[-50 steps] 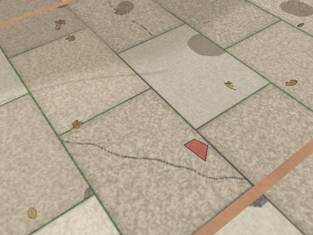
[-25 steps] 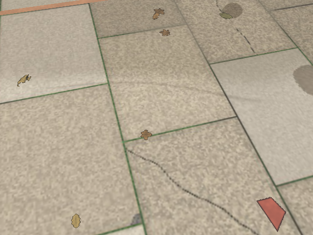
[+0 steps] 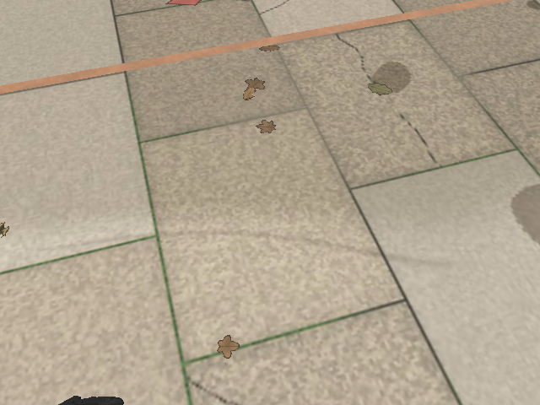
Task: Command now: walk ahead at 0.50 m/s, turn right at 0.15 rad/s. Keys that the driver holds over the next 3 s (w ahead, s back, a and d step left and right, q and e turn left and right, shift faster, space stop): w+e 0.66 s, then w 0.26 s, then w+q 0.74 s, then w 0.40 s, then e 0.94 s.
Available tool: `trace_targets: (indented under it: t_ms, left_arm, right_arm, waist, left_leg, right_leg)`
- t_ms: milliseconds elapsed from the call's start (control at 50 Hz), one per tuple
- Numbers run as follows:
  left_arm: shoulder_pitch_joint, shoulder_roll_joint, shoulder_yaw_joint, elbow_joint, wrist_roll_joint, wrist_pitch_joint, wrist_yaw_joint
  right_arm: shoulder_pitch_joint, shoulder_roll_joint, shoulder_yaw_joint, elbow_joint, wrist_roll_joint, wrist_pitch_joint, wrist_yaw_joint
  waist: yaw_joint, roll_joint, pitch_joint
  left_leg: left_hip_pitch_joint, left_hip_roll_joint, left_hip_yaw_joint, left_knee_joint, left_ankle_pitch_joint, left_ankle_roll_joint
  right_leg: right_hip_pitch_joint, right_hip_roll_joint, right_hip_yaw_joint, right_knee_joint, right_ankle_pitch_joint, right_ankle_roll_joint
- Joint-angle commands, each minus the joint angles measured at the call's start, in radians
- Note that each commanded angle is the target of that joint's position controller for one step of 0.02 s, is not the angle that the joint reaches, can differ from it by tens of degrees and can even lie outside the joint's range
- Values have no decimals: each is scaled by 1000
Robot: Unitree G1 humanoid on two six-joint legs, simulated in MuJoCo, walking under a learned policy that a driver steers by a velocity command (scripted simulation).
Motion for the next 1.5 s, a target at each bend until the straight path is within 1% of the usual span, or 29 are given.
trace_targets:
  t_ms: [20, 60, 140, 300, 380, 400, 420, 440, 460, 480, 500, 560, 740, 840, 900, 920, 940, 960, 980, 1020, 1080, 1140, 1240, 1340, 1400, 1440, 1460, 1480, 1500]
  left_arm:
    - [221, 154, 48, -4, -4, 15, 14]
    - [154, 120, 34, -19, 15, 16, 15]
    - [157, 146, 45, -15, 0, 13, 29]
    - [288, 184, 64, 24, -22, 43, 56]
    - [273, 174, 67, 15, -17, 59, 62]
    - [269, 142, 56, 8, -11, 59, 60]
    - [261, 79, 33, -15, 4, 55, 55]
    - [382, 18, 14, -48, -19, 42, 55]
    - [375, 111, 30, -36, -32, 41, 58]
    - [287, 164, 48, -44, -30, 47, 58]
    - [240, 158, 49, -52, -22, 53, 59]
    - [214, 113, 52, -71, -21, 70, 45]
    - [19, 33, 19, -139, -7, 65, 13]
    - [-84, 63, 23, -188, -7, 57, -4]
    - [173, 151, 74, -117, 2, 60, 6]
    - [340, 229, 101, -84, 2, 69, 23]
    - [341, 311, 105, -83, 7, 67, 28]
    - [351, 216, 81, -95, 7, 58, 25]
    - [307, 182, 67, -82, 11, 48, 23]
    - [194, 122, 51, -73, 12, 35, 20]
    - [138, 87, 47, -56, 21, 5, 19]
    - [144, 100, 56, -19, 30, -12, 29]
    - [163, 124, 61, 18, 24, -8, 47]
    - [240, 155, 75, 73, 4, 23, 56]
    - [222, 190, 84, 76, -4, 49, 67]
    - [197, 209, 87, 68, -7, 67, 78]
    - [192, 198, 79, 60, -6, 65, 84]
    - [277, 74, 41, 17, 32, 45, 73]
    - [260, 58, 21, -6, 17, 2, 57]
  right_arm:
    - [-99, -130, -16, -140, 19, -59, 10]
    - [-126, -115, -22, -150, -15, -61, 7]
    - [-119, -64, -10, -160, -26, -42, -1]
    - [-386, -51, -1, -223, -3, -64, 17]
    - [-313, -99, -28, -209, 2, -79, 21]
    - [-224, -125, -43, -189, -5, -82, 14]
    - [-73, -181, -60, -176, -22, -83, 4]
    - [4, -251, -79, -146, -28, -64, 6]
    - [2, -174, -64, -148, -14, -59, 12]
    - [-35, -117, -48, -153, -11, -56, 9]
    - [-86, -96, -39, -154, -17, -54, 10]
    - [-154, -55, -29, -134, -24, -57, 9]
    - [-108, -135, -53, -48, -7, -56, 6]
    - [-41, -185, -66, 12, 25, -31, 9]
    - [-46, -182, -57, 29, 26, -16, 0]
    - [-40, -133, -33, 6, -4, -21, -3]
    - [76, -9, 10, -17, -14, -38, 11]
    - [3, -110, -14, 5, 19, -55, 18]
    - [-87, -144, -27, -30, 48, -60, 21]
    - [-129, -123, -26, -31, 21, -56, 11]
    - [-55, -73, -24, 2, 22, -13, 10]
    - [-112, -52, -23, -15, 18, 5, 3]
    - [-236, -25, -12, -51, 9, -5, 27]
    - [-371, -14, -2, -129, 10, -6, 58]
    - [-348, -44, -17, -158, 11, -1, 72]
    - [-168, -107, -55, -128, 14, 6, 67]
    - [-3, -171, -89, -89, 15, 11, 52]
    - [61, -285, -115, -79, 18, 16, 31]
    - [56, -272, -102, -111, 14, 1, 37]
  waist:
    - [131, -85, -163]
    - [64, -48, -61]
    - [28, -82, -42]
    - [118, -89, -16]
    - [52, -124, -45]
    - [7, -115, -99]
    - [-60, -17, -232]
    - [-16, 290, -353]
    - [-31, 245, -300]
    - [-48, 147, -183]
    - [-31, 84, -115]
    - [22, 120, -32]
    - [-16, 40, 17]
    - [-19, 55, 48]
    - [137, 58, -121]
    - [201, -37, -245]
    - [109, -290, -376]
    - [174, -159, -404]
    - [167, -139, -245]
    - [97, -87, -110]
    - [31, -93, -76]
    - [31, -63, -13]
    - [73, -54, 32]
    - [121, -40, 77]
    - [79, -82, 23]
    - [-30, -100, -92]
    - [-115, -59, -177]
    - [-55, 190, -272]
    - [-47, 188, -426]
  left_leg:
    - [-595, 82, -23, 347, 54, 0]
    - [-502, 137, -16, 201, 148, -7]
    - [-428, 135, 19, 7, 204, -61]
    - [-298, 55, 8, -428, 532, -85]
    - [-144, 51, 7, -521, 420, -33]
    - [6, 74, 3, -543, 403, -1]
    - [244, 239, -145, -524, 349, 65]
    - [540, 451, -556, -591, 145, 213]
    - [505, 468, -669, -647, -38, 214]
    - [401, 427, -527, -660, -18, 178]
    - [291, 384, -397, -676, 115, 158]
    - [104, 302, -176, -751, 322, 143]
    - [90, 283, 109, -816, 526, 153]
    - [209, 339, 124, -764, 620, 133]
    - [148, 279, 218, -415, 992, 72]
    - [-79, 232, 241, -114, 705, 27]
    - [-441, 50, 162, 234, -83, -29]
    - [-520, 66, -12, 351, -129, -17]
    - [-593, 104, -6, 364, -53, -3]
    - [-534, 175, 8, 251, 103, -6]
    - [-417, 195, -15, 200, 202, -24]
    - [-494, 185, -49, 100, 319, -43]
    - [-484, 156, 15, -181, 568, -36]
    - [-544, 139, 80, -325, 504, 7]
    - [-447, 73, 158, -342, 355, 58]
    - [-193, -9, 202, -362, 301, 110]
    - [87, -12, 140, -421, 351, 153]
    - [463, 248, -309, -429, 338, 299]
    - [623, 390, -778, -614, 180, 438]
  right_leg:
    - [625, -328, 581, -284, -183, -222]
    - [396, -260, 455, -334, 7, -206]
    - [265, -207, 336, -389, 170, -226]
    - [256, -169, 326, -318, 64, -152]
    - [303, -179, 413, -185, 42, -104]
    - [266, -130, 388, -81, 66, -75]
    - [153, -67, 312, 187, -40, -38]
    - [-187, 60, 171, 501, -413, 21]
    - [-317, -13, 197, 655, -432, 33]
    - [-347, -47, 195, 704, -338, 38]
    - [-319, -78, 169, 697, -264, 48]
    - [-233, -136, 150, 613, -166, 60]
    - [-176, -122, 81, 191, 128, 61]
    - [-129, -85, 33, 33, 27, 3]
    - [306, 10, -38, -61, 52, -65]
    - [615, -135, 156, -22, 109, -116]
    - [869, -402, 668, -141, -90, -283]
    - [838, -425, 748, -224, -162, -277]
    - [723, -392, 578, -238, -93, -233]
    - [484, -313, 367, -284, 58, -184]
    - [336, -287, 231, -389, 133, -179]
    - [324, -281, 117, -438, 200, -166]
    - [363, -249, -49, -468, 223, -116]
    - [540, -304, -107, -413, 307, -99]
    - [608, -315, -147, -264, 693, -67]
    - [569, -288, -177, 12, 918, -32]
    - [408, -246, -189, 258, 776, 8]
    - [-16, -109, -169, 633, 0, 74]
    - [-243, 39, 66, 835, -467, 87]
Next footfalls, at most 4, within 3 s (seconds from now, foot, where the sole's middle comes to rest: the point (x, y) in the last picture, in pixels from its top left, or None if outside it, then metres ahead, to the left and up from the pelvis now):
0.42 left None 0.41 0.11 -0.76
0.90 right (377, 357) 0.56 -0.25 -0.76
1.46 left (316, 237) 0.92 -0.14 -0.76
1.96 right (379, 167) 1.19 -0.37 -0.76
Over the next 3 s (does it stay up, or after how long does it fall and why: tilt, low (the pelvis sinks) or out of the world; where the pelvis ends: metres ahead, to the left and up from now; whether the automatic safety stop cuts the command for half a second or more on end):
stays up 1.26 -0.30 0.02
